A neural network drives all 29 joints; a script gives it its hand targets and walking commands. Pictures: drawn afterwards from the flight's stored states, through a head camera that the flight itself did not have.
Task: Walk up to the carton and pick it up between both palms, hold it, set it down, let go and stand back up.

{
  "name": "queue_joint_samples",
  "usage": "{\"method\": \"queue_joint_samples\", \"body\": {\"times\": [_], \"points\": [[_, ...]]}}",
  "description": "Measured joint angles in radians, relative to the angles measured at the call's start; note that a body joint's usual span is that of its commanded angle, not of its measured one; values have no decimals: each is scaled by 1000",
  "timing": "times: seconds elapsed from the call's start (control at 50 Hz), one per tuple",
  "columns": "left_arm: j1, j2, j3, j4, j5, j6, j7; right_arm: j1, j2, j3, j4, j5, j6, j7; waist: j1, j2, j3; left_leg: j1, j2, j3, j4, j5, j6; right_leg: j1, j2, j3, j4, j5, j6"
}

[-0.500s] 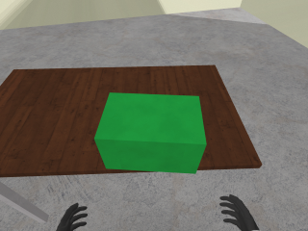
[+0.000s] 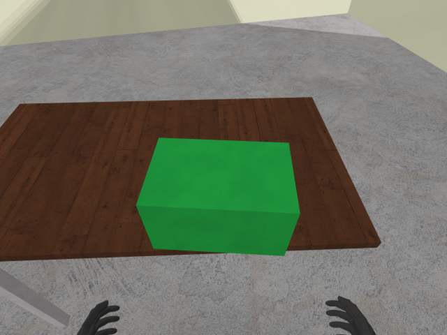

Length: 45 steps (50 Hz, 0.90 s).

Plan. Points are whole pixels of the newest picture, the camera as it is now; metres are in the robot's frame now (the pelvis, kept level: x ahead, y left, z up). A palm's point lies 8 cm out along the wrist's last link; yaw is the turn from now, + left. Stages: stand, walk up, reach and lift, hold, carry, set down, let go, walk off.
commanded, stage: stand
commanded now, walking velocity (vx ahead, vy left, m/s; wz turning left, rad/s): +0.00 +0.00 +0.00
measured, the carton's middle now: (220, 196) +0.42 +0.01 +0.00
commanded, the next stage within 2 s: none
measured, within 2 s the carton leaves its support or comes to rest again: neither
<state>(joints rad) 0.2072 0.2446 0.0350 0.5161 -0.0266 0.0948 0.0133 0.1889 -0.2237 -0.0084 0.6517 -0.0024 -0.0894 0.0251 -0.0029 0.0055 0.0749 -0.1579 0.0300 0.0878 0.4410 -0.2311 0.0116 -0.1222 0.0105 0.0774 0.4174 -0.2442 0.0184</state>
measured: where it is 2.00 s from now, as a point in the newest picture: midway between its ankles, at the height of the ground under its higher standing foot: outside the picture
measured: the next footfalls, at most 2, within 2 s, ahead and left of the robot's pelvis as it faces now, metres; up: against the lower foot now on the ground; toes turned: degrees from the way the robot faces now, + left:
none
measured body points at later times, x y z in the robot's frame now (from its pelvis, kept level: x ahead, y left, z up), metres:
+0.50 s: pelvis +0.02 +0.00 +0.00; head +0.04 +0.00 +0.45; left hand +0.16 +0.27 -0.10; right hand +0.17 -0.26 -0.09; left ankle +0.01 +0.11 -0.74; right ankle -0.01 -0.14 -0.74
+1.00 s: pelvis +0.02 +0.00 +0.00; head +0.02 +0.00 +0.45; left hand +0.15 +0.28 -0.10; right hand +0.16 -0.27 -0.10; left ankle +0.01 +0.11 -0.74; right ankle -0.01 -0.14 -0.74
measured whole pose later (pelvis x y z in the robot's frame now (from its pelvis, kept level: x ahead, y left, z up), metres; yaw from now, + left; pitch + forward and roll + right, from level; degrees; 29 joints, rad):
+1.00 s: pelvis +0.02 +0.00 +0.00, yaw +0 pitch -1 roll +0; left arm 0.23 0.31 0.03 0.73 -0.01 0.02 -0.01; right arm 0.25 -0.29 -0.01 0.68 0.00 -0.04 0.00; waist 0.00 0.01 0.00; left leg -0.16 0.03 0.09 0.44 -0.26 0.01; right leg -0.12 0.01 0.08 0.42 -0.27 0.02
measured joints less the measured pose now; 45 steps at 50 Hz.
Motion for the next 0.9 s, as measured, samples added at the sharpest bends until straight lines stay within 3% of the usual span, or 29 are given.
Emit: {"method": "queue_joint_samples", "body": {"times": [0.18,0.9], "points": [[9,60,0,83,12,-59,-22,31,-51,0,-1,-1,41,-9,0,0,-6,-1,0,0,0,-15,0,-1,0,0,0,-14,0],[20,62,-1,204,12,-77,-22,55,-63,0,20,-1,51,-26,0,1,-72,-1,0,0,0,-30,0,-1,0,0,0,-30,-1]]}}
